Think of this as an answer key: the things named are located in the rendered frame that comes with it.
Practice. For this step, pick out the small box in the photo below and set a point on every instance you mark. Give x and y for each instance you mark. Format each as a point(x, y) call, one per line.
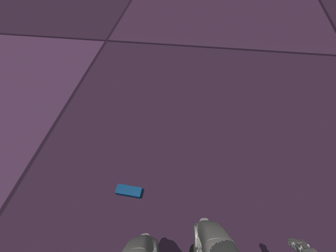
point(129, 191)

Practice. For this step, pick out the right robot hand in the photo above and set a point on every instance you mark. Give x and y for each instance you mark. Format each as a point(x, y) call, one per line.
point(299, 245)

